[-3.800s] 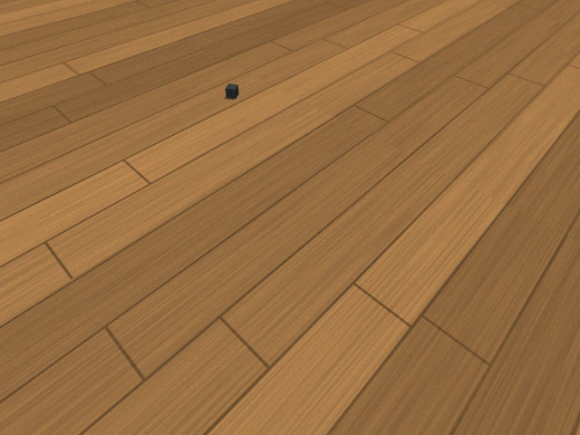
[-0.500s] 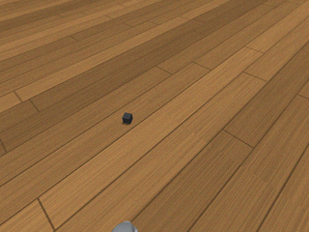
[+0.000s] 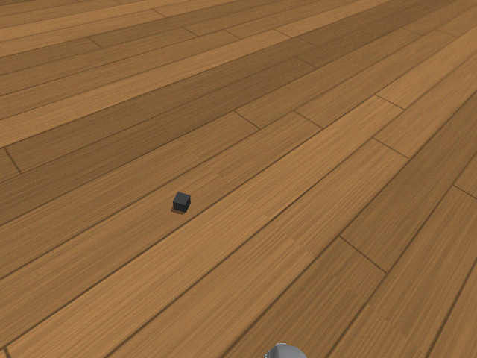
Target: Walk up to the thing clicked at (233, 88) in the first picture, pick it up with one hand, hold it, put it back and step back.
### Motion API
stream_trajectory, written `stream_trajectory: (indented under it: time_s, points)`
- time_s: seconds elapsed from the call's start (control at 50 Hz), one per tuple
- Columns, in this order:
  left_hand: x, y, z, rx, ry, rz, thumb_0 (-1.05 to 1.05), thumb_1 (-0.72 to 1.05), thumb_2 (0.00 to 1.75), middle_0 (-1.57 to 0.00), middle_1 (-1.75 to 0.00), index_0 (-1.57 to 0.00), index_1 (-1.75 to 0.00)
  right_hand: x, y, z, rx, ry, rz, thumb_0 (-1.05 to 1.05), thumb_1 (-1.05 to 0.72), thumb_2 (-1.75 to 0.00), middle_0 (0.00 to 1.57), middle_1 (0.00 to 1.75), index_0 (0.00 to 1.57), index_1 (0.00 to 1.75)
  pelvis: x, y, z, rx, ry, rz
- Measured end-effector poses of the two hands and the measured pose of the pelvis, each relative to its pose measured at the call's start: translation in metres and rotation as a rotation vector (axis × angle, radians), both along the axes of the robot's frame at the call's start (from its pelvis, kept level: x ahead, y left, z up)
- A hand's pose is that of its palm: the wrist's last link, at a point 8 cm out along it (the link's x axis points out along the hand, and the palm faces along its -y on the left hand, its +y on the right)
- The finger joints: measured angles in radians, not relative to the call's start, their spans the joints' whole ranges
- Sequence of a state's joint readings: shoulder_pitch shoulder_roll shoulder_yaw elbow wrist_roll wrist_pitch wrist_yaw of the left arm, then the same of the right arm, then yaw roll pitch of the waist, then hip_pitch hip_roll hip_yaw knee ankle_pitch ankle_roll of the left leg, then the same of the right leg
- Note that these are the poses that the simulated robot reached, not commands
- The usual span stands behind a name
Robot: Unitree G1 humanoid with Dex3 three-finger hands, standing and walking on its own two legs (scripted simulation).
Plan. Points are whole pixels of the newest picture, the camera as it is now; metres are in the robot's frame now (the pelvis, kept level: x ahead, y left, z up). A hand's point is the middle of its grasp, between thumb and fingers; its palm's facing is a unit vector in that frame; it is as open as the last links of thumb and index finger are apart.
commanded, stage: walk up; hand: left
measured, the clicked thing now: (181, 202) +0.96 +0.22 -0.74
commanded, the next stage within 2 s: none
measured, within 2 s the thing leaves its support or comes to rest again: neither
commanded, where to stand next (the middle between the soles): +0.56 -0.04 m, yaw +0 degrees
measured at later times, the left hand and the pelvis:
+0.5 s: hand (118, 327) +0.21 +0.21 -0.12, palm faces +0.00 -0.91 -0.40, open 7.4 cm; pelvis +0.17 -0.06 +0.00, yaw +0 degrees
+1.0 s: hand (116, 253) +0.37 +0.26 -0.15, palm faces -0.05 -0.94 -0.33, open 7.4 cm; pelvis +0.33 -0.01 +0.00, yaw +0 degrees
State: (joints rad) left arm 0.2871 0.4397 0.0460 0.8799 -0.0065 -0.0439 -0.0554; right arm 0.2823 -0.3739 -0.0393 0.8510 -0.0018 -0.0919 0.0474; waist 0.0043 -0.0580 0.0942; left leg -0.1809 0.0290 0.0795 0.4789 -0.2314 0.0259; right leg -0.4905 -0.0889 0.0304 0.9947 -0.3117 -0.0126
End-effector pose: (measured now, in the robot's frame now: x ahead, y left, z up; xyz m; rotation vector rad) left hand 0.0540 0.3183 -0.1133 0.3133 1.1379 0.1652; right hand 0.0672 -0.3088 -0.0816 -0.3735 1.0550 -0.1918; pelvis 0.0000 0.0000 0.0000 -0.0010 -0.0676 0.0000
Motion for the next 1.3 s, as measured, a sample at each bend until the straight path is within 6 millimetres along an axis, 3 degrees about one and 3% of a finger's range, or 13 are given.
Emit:
stream_trajectory:
  time_s: [0.14, 0.26, 0.38, 0.5, 0.66, 0.76, 0.88, 0.98, 1.16, 1.24, 1.3]
  points:
    - [0.074, -0.019, 0.013, 0.03, -0.017, -0.045, 0.01, 0.9, 0.9, -0.2, -0.3, -0.2, -0.3, 0.022, -0.033, -0.018, 0.016, 0.05, -0.045, 0.0, -0.9, -0.9, 0.21, 0.3, 0.21, 0.3, 0.053, -0.02, -0.004, 0.033, 0.003, -0.014]
    - [0.131, -0.048, 0.02, 0.094, -0.078, -0.04, 0.01, 0.9, 0.9, -0.2, -0.3, -0.2, -0.3, 0.063, -0.069, -0.053, 0.039, 0.102, -0.058, 0.0, -0.9, -0.9, 0.2, 0.3, 0.21, 0.3, 0.104, -0.052, -0.02, 0.012, 0.004, -0.001]
    - [0.143, -0.069, 0.037, 0.092, -0.073, 0.01, 0.01, 0.9, 0.89, -0.2, -0.3, -0.21, -0.3, 0.122, -0.071, -0.047, 0.079, 0.097, -0.017, 0.0, -0.91, -0.9, 0.2, 0.3, 0.2, 0.3, 0.138, -0.063, -0.003, 0.034, -0.004, -0.009]
    - [0.149, -0.068, 0.035, 0.082, -0.004, 0.033, 0.01, 0.9, 0.89, -0.2, -0.3, -0.21, -0.3, 0.17, -0.071, -0.034, 0.079, 0.08, 0.006, 0.0, -0.91, -0.9, 0.2, 0.3, 0.2, 0.3, 0.172, -0.064, 0.003, 0.002, 0.006, 0.0]
    - [0.178, -0.043, 0.003, 0.034, 0.025, 0.076, 0.01, 0.9, 0.89, -0.2, -0.3, -0.21, -0.3, 0.238, -0.053, -0.021, 0.009, 0.102, 0.055, 0.0, -0.91, -0.9, 0.2, 0.3, 0.2, 0.3, 0.228, -0.045, -0.008, -0.045, 0.015, 0.031]
    - [0.212, -0.025, -0.024, 0.004, 0.077, 0.067, 0.01, 0.9, 0.9, -0.2, -0.3, -0.21, -0.3, 0.286, -0.033, -0.011, -0.035, 0.013, 0.059, 0.0, -0.91, -0.9, 0.2, 0.3, 0.2, 0.3, 0.263, -0.023, -0.018, -0.017, 0.009, 0.02]
    - [0.269, -0.018, -0.016, -0.018, 0.066, 0.016, 0.01, 0.9, 0.9, -0.2, -0.3, -0.2, -0.3, 0.304, -0.017, 0.007, -0.034, -0.012, 0.01, 0.0, -0.91, -0.9, 0.2, 0.3, 0.21, 0.3, 0.295, -0.013, -0.004, -0.02, -0.001, 0.014]
    - [0.308, -0.013, -0.005, -0.004, 0.046, 0.004, 0.01, 0.9, 0.9, -0.2, -0.3, -0.2, -0.3, 0.307, -0.017, 0.005, -0.024, 0.03, -0.019, 0.0, -0.9, -0.9, 0.2, 0.3, 0.21, 0.3, 0.322, -0.012, 0.001, -0.005, -0.006, 0.002]
    - [0.386, -0.028, 0.015, 0.061, 0.039, -0.044, 0.01, 0.9, 0.9, -0.2, -0.3, -0.2, -0.3, 0.325, -0.041, -0.027, 0.035, 0.113, -0.075, 0.0, -0.9, -0.9, 0.2, 0.3, 0.21, 0.3, 0.377, -0.029, -0.004, 0.032, 0.012, -0.018]
    - [0.424, -0.045, 0.02, 0.106, -0.029, -0.053, 0.01, 0.9, 0.9, -0.2, -0.3, -0.2, -0.3, 0.346, -0.055, -0.052, 0.06, 0.145, -0.081, 0.0, -0.9, -0.9, 0.2, 0.3, 0.21, 0.3, 0.401, -0.046, -0.015, 0.007, 0.004, -0.014]
    - [0.442, -0.057, 0.027, 0.108, -0.072, -0.043, 0.01, 0.9, 0.9, -0.2, -0.3, -0.2, -0.3, 0.368, -0.055, -0.056, 0.075, 0.16, -0.063, 0.0, -0.91, -0.9, 0.2, 0.3, 0.2, 0.3, 0.413, -0.052, -0.012, 0.024, 0.0, -0.014]
